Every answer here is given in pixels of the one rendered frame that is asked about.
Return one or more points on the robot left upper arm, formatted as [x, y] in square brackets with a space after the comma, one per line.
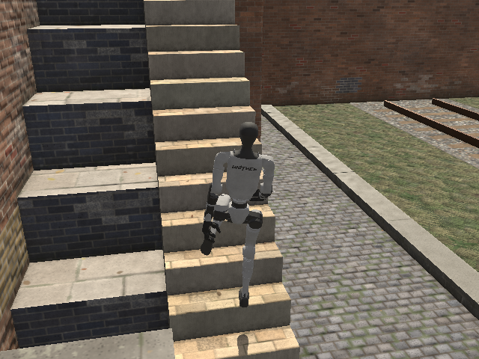
[218, 171]

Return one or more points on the humanoid robot torso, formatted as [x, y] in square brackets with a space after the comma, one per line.
[242, 181]

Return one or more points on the robot right upper arm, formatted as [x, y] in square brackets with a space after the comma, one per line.
[268, 174]

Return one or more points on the right robot forearm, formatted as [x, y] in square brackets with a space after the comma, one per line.
[263, 196]

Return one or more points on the robot left hand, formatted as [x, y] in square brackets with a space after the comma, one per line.
[207, 232]

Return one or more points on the left robot forearm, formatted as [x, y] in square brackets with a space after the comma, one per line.
[211, 205]

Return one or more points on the robot right hand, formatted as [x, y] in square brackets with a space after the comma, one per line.
[256, 196]

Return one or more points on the left robot thigh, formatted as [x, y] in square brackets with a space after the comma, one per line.
[221, 210]

